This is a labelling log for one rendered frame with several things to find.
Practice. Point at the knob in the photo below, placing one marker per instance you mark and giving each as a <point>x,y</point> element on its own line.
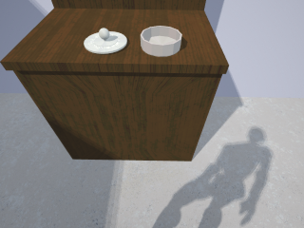
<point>104,33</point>

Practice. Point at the pot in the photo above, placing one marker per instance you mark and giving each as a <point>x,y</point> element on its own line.
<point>161,41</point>

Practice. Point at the lid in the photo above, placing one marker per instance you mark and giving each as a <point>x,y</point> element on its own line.
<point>115,42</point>

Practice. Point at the table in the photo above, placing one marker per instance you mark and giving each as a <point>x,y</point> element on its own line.
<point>126,105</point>

